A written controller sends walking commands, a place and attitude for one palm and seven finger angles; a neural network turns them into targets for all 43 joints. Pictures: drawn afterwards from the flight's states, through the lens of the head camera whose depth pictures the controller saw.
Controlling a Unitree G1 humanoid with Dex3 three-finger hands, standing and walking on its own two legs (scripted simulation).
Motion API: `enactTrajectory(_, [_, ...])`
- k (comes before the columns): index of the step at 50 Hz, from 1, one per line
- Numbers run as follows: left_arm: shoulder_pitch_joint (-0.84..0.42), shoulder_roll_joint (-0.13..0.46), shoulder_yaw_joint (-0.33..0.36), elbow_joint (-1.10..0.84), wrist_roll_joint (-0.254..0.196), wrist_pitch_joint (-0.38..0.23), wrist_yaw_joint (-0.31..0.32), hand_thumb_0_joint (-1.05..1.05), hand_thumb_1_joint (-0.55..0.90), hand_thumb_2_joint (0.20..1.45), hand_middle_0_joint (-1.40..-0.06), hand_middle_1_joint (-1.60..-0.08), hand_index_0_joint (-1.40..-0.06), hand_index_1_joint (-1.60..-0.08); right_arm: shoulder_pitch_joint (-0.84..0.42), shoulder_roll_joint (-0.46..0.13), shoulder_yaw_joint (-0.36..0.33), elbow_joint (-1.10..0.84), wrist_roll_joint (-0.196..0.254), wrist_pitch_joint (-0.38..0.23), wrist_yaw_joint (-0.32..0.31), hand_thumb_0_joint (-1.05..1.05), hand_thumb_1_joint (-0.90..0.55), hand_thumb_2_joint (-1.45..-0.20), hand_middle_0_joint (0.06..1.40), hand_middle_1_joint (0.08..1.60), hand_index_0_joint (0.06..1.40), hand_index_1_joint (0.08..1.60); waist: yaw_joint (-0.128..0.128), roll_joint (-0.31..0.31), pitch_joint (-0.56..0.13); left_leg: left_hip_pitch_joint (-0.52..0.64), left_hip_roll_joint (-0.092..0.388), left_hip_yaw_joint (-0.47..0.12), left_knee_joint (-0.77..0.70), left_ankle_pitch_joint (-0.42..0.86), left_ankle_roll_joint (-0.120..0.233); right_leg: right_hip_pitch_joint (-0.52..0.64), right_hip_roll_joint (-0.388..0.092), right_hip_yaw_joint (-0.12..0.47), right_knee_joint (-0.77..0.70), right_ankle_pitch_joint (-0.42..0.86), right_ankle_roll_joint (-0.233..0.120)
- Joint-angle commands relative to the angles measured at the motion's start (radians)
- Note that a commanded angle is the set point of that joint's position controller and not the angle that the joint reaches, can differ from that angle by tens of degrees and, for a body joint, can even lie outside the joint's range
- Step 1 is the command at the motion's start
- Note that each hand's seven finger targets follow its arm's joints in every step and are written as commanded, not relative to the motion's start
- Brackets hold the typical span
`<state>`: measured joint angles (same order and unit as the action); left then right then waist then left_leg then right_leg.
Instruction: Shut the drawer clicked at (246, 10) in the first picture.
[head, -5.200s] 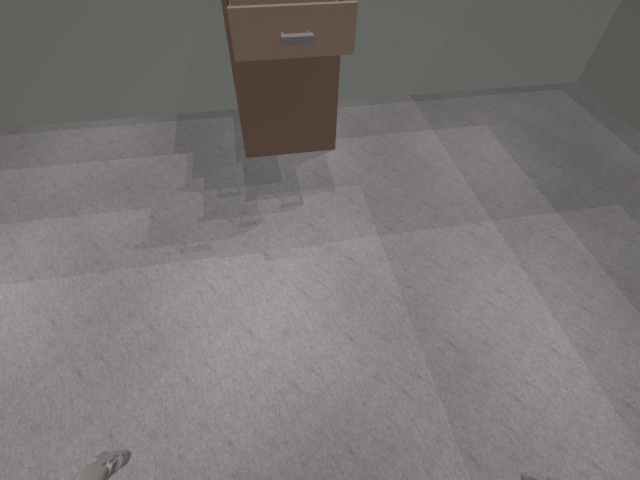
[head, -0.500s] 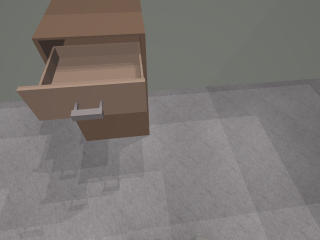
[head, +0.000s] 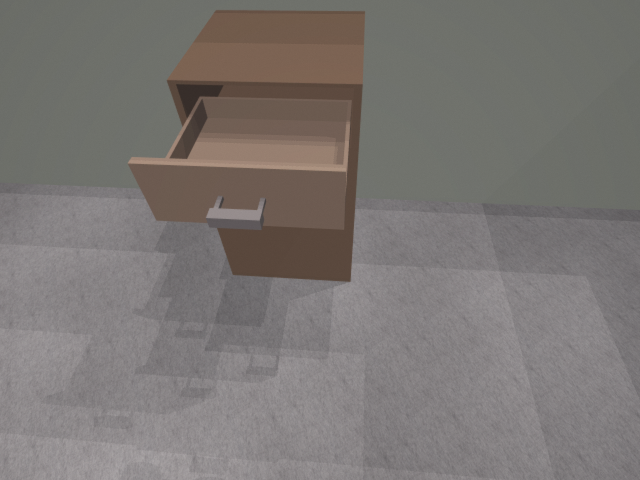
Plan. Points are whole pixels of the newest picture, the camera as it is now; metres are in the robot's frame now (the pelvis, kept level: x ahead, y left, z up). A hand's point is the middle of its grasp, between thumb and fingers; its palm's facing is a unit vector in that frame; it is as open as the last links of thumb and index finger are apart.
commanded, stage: take the last steps up to it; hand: left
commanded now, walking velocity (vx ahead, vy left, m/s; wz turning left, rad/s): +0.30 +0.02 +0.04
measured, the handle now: (238, 210) +0.58 +0.23 -0.06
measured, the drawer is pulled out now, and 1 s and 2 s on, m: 0.30 0.30 0.30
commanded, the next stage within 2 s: come to a stop and stand still in 0.90 s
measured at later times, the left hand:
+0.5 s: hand (188, 448) +0.18 +0.23 -0.18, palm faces -0.01 -0.98 -0.19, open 7.4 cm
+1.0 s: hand (222, 409) +0.24 +0.19 -0.18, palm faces +0.09 -0.98 -0.19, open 7.3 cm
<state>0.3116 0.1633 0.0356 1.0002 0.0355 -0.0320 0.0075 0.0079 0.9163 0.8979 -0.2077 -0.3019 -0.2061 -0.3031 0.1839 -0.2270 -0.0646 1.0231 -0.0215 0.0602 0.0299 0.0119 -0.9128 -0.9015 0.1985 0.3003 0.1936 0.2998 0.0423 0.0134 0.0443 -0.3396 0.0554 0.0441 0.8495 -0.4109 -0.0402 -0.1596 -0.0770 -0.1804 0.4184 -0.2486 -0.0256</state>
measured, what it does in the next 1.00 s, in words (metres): walks ahead: left foot, then right foot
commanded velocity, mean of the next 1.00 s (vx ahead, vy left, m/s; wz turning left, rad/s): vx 0.24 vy -0.01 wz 0.00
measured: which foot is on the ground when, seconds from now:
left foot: up 0.00-0.12, down 0.14-0.60, up 0.62-1.00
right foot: down 0.00-0.14, up 0.16-0.58, down 0.60-1.00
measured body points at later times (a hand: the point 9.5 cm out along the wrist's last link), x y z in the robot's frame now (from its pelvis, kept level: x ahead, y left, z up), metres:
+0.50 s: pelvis +0.11 +0.04 -0.01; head +0.13 +0.04 +0.44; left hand +0.18 +0.28 -0.16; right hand +0.02 -0.17 -0.16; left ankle -0.01 +0.14 -0.75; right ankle +0.21 -0.09 -0.70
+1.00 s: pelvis +0.25 +0.01 +0.00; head +0.25 +0.02 +0.45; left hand +0.24 +0.25 -0.16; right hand +0.32 -0.22 -0.15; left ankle +0.31 +0.14 -0.72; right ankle +0.25 -0.08 -0.75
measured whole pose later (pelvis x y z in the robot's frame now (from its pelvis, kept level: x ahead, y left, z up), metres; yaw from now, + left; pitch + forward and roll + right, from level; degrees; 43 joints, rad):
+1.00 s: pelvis +0.25 +0.01 +0.00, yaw +0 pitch -2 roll -1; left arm 0.30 0.17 0.04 1.11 0.03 -0.04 0.00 0.00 0.92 0.90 -0.20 -0.30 -0.20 -0.30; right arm 0.19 -0.18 -0.05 1.05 -0.02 -0.02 0.01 0.01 -0.93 -0.90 0.20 0.30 0.19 0.30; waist 0.03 0.02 0.03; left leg -0.38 0.10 0.09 0.69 -0.28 -0.03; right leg -0.15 0.00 -0.16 0.38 -0.21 -0.05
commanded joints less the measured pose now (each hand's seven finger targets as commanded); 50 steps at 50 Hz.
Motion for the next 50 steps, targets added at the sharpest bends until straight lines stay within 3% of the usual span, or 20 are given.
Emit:
enactTrajectory(1, [0.089,0.208,0.048,0.009,0.000,-0.011,0.010,0.000,0.900,0.900,-0.200,-0.300,-0.200,-0.300,-0.080,-0.018,0.002,-0.099,0.003,-0.053,0.000,0.000,-0.900,-0.900,0.200,0.300,0.200,0.300,0.027,-0.174,0.012,-0.057,0.001,0.033,-0.159,-0.040,0.021,0.056,-0.270,0.302,-0.244,-0.166,-0.127])
enactTrajectory(4, [0.048,0.195,0.044,0.034,-0.015,-0.002,0.004,0.000,0.900,0.900,-0.200,-0.300,-0.200,-0.300,0.052,-0.005,0.013,-0.043,0.003,-0.074,-0.012,0.000,-0.900,-0.900,0.200,0.300,0.200,0.300,-0.036,-0.131,-0.020,0.211,-0.036,0.096,-0.413,0.116,0.030,-0.070,-0.184,0.188,-0.151,-0.195,-0.065])
enactTrajectory(5, [0.033,0.171,0.038,0.032,-0.020,0.000,0.000,0.000,0.900,0.900,-0.200,-0.300,-0.200,-0.300,0.116,-0.039,0.006,-0.019,0.005,-0.081,-0.020,0.000,-0.900,-0.900,0.200,0.300,0.200,0.300,-0.066,-0.043,-0.033,0.346,-0.013,0.068,-0.475,0.115,0.037,-0.167,-0.137,0.139,-0.072,-0.223,-0.032])
enactTrajectory(7, [-0.025,0.074,0.013,-0.014,-0.019,0.004,-0.011,0.000,0.900,0.900,-0.200,-0.300,-0.200,-0.300,0.268,-0.187,-0.027,0.011,-0.005,-0.086,-0.037,0.000,-0.900,-0.900,0.200,0.300,0.200,0.300,-0.139,0.337,-0.003,0.458,0.329,-0.398,-0.685,-0.104,0.176,-0.479,0.016,-0.004,0.346,-0.304,0.045])
enactTrajectory(8, [-0.090,0.095,0.018,-0.039,-0.010,0.000,-0.010,0.000,0.900,0.900,-0.200,-0.300,-0.200,-0.300,0.288,-0.193,-0.024,0.016,-0.006,-0.081,-0.042,0.000,-0.900,-0.900,0.200,0.300,0.200,0.300,-0.146,0.221,0.056,0.396,0.376,-0.437,-0.707,-0.072,0.232,-0.531,-0.005,0.081,0.484,-0.306,0.029])
enactTrajectory(9, [-0.102,0.098,0.022,-0.029,-0.003,0.001,-0.014,0.000,0.900,0.900,-0.200,-0.300,-0.200,-0.300,0.256,-0.149,-0.012,0.016,-0.007,-0.087,-0.047,0.000,-0.900,-0.900,0.200,0.300,0.200,0.300,-0.126,0.159,0.073,0.370,0.332,-0.382,-0.700,-0.003,0.230,-0.536,-0.027,0.114,0.551,-0.249,0.024])
enactTrajectory(10, [-0.105,0.097,0.022,-0.014,-0.004,0.003,-0.017,0.000,0.900,0.900,-0.200,-0.300,-0.200,-0.300,0.236,-0.127,-0.003,0.018,-0.005,-0.095,-0.053,0.000,-0.900,-0.900,0.200,0.300,0.200,0.300,-0.113,0.184,0.078,0.341,0.313,-0.349,-0.692,0.074,0.223,-0.534,-0.039,0.127,0.606,-0.212,0.026])
enactTrajectory(13, [-0.054,0.082,0.021,0.028,-0.011,0.006,-0.028,0.000,0.900,0.900,-0.200,-0.300,-0.200,-0.300,0.184,-0.070,0.017,0.010,0.001,-0.118,-0.057,0.000,-0.900,-0.900,0.200,0.300,0.200,0.300,-0.057,0.093,0.085,0.318,0.226,-0.170,-0.672,0.398,0.198,-0.486,-0.045,0.135,0.644,-0.061,0.043])
enactTrajectory(15, [-0.043,0.076,0.021,0.038,-0.014,0.012,-0.027,0.000,0.900,0.900,-0.200,-0.300,-0.200,-0.300,0.212,-0.061,0.016,0.023,0.006,-0.129,-0.061,0.000,-0.900,-0.900,0.200,0.300,0.200,0.300,-0.045,0.070,0.060,0.348,0.200,-0.110,-0.658,0.565,0.192,-0.479,-0.031,0.121,0.652,-0.014,0.053])
enactTrajectory(21, [-0.191,0.067,0.017,-0.017,-0.017,0.020,-0.028,0.000,0.900,0.900,-0.200,-0.300,-0.200,-0.300,0.282,-0.054,0.015,0.067,-0.001,-0.134,-0.064,0.000,-0.900,-0.900,0.200,0.300,0.200,0.300,-0.065,0.101,0.104,0.371,0.212,-0.063,-0.651,0.622,0.196,-0.507,-0.039,0.100,0.457,0.043,0.050])
enactTrajectory(25, [-0.260,0.066,0.018,-0.047,-0.021,0.009,-0.027,0.000,0.900,0.900,-0.200,-0.300,-0.200,-0.300,0.302,-0.067,0.009,0.092,-0.011,-0.127,-0.063,0.000,-0.900,-0.900,0.200,0.300,0.200,0.300,-0.082,0.117,0.107,0.333,0.235,-0.056,-0.596,0.661,0.185,-0.354,-0.005,0.073,0.264,0.010,0.016])
enactTrajectory(28, [-0.056,0.097,0.031,0.017,-0.017,-0.007,-0.023,0.000,0.900,0.900,-0.200,-0.300,-0.200,-0.300,0.277,-0.085,0.008,0.097,-0.001,-0.124,-0.061,0.000,-0.900,-0.900,0.200,0.300,0.200,0.300,0.017,0.068,0.004,0.275,0.182,0.004,-0.356,0.811,0.142,-0.032,0.068,0.025,0.135,0.087,-0.012])
enactTrajectory(29, [0.070,0.145,0.047,0.057,-0.011,-0.019,-0.017,0.000,0.900,0.900,-0.200,-0.300,-0.200,-0.300,0.275,-0.068,0.009,0.094,0.007,-0.127,-0.055,0.000,-0.900,-0.900,0.200,0.300,0.200,0.300,0.072,0.006,-0.076,0.150,0.138,0.028,-0.167,0.710,0.109,0.191,0.018,0.095,0.102,0.126,-0.036])
enactTrajectory(30, [0.194,0.250,0.074,0.082,-0.005,-0.031,-0.002,0.000,0.900,0.900,-0.200,-0.300,-0.200,-0.300,0.307,-0.012,0.016,0.073,0.019,-0.128,-0.046,0.000,-0.900,-0.900,0.200,0.300,0.200,0.300,0.106,-0.229,-0.214,-0.079,0.004,0.099,0.150,0.252,0.059,0.420,-0.251,0.446,0.025,0.231,-0.136])
enactTrajectory(31, [0.233,0.299,0.077,0.097,-0.028,-0.028,0.000,0.000,0.900,0.900,-0.200,-0.300,-0.200,-0.300,0.291,-0.012,0.017,0.052,0.024,-0.124,-0.051,0.000,-0.900,-0.900,0.200,0.300,0.200,0.300,0.089,-0.238,-0.259,-0.154,-0.047,0.017,0.400,-0.173,0.052,0.404,-0.394,0.641,-0.081,0.376,-0.216])
enactTrajectory(32, [0.142,0.263,0.072,0.081,-0.033,-0.024,0.004,0.000,0.900,0.900,-0.200,-0.300,-0.200,-0.300,0.264,-0.017,0.010,0.056,0.024,-0.121,-0.053,0.000,-0.900,-0.900,0.200,0.300,0.200,0.300,0.064,-0.147,-0.184,-0.180,0.010,-0.048,0.465,-0.127,0.064,0.309,-0.371,0.574,-0.107,0.265,-0.236])
enactTrajectory(34, [-0.010,0.185,0.047,0.039,-0.032,-0.026,0.007,0.000,0.900,0.900,-0.200,-0.300,-0.200,-0.300,0.194,0.009,0.007,0.051,0.011,-0.104,-0.043,0.000,-0.900,-0.900,0.200,0.300,0.200,0.300,0.005,-0.074,-0.034,-0.176,0.067,-0.060,0.458,0.005,0.054,0.030,-0.303,0.464,-0.176,0.095,-0.174])
enactTrajectory(38, [-0.104,0.103,0.020,0.022,-0.019,-0.033,0.012,0.000,0.900,0.900,-0.200,-0.300,-0.200,-0.300,0.263,0.060,0.014,0.072,-0.002,-0.063,-0.037,0.000,-0.900,-0.900,0.200,0.300,0.200,0.300,-0.087,-0.120,0.035,-0.049,0.084,-0.013,0.254,0.095,0.016,-0.214,-0.201,0.207,-0.252,0.091,-0.111])
enactTrajectory(47, [0.005,0.139,0.033,0.068,-0.013,-0.030,0.006,0.000,0.900,0.900,-0.200,-0.300,-0.200,-0.300,0.068,0.042,0.015,0.005,0.001,-0.083,-0.020,0.000,-0.900,-0.900,0.200,0.300,0.200,0.300,-0.020,-0.132,0.024,-0.035,0.047,0.038,-0.149,0.119,0.003,-0.067,-0.202,0.243,-0.245,0.015,-0.142])
enactTrajectory(50, [0.020,0.134,0.031,0.082,-0.017,-0.020,0.006,0.000,0.900,0.900,-0.200,-0.300,-0.200,-0.300,0.077,0.037,0.018,0.013,0.002,-0.095,-0.027,0.000,-0.900,-0.900,0.200,0.300,0.200,0.300,-0.034,-0.103,0.017,0.100,0.018,0.064,-0.311,0.173,0.005,-0.087,-0.175,0.226,-0.173,0.018,-0.115])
